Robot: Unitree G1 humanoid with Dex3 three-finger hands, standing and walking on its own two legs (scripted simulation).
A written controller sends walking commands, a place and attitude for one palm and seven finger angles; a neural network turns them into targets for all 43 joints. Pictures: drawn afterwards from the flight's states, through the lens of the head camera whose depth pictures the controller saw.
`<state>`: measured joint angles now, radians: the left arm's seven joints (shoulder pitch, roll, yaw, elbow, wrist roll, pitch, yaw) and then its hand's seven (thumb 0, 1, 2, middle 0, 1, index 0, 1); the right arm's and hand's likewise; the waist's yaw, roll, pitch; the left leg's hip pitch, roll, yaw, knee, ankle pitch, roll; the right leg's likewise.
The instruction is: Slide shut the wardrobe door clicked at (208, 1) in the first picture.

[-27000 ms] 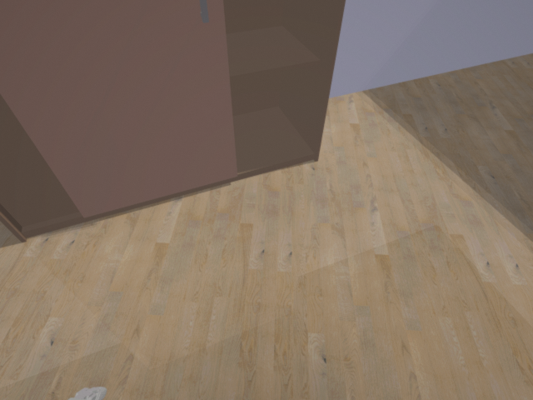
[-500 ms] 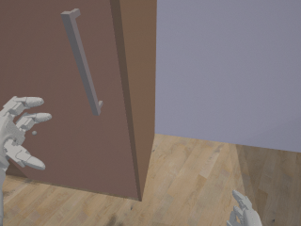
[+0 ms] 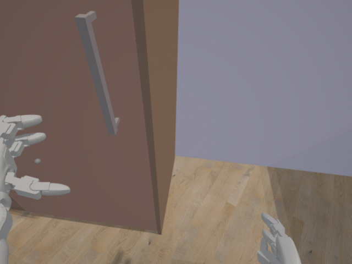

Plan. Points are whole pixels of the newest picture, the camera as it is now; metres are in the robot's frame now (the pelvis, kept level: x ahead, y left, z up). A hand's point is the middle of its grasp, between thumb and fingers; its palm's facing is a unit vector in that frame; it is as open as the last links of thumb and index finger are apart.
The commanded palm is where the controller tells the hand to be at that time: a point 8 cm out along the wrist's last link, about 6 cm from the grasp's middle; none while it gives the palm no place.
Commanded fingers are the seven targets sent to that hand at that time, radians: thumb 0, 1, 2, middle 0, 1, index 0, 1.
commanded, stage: draw the hand back to the body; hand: left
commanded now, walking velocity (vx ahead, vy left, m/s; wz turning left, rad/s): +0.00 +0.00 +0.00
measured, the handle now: (103, 82) +0.42 +0.24 +0.21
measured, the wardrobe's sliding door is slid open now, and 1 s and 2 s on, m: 0.00 0.00 0.00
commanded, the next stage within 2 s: step back with the hand held close in 0.94 s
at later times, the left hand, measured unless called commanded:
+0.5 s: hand (49, 162) +0.22 +0.27 +0.17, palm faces +0.45 -0.81 -0.38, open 9.4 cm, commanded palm +0.17 +0.30 +0.18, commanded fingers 0.00 0.83 0.87 -0.20 -0.34 -0.20 -0.34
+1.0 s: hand (53, 167) +0.21 +0.26 +0.17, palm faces +0.45 -0.81 -0.37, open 7.4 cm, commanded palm +0.16 +0.29 +0.18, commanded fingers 0.00 0.90 0.90 -0.20 -0.30 -0.20 -0.30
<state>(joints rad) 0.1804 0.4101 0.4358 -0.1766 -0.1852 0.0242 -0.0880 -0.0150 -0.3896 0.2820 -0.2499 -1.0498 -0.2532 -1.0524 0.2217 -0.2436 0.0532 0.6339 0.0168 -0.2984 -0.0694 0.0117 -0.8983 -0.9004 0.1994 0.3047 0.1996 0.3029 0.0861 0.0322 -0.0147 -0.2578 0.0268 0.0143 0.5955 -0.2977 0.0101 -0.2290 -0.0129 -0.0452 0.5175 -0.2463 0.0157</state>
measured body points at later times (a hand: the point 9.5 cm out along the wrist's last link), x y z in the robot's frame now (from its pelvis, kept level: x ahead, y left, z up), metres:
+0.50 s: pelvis +0.02 +0.00 +0.01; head +0.00 -0.01 +0.46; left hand +0.20 +0.31 +0.19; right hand +0.21 -0.22 -0.07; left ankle +0.02 +0.11 -0.73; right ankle +0.02 -0.13 -0.73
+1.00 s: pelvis +0.02 -0.01 +0.01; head -0.01 -0.02 +0.46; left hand +0.18 +0.30 +0.19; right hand +0.21 -0.23 -0.07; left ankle +0.02 +0.11 -0.73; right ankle +0.02 -0.13 -0.73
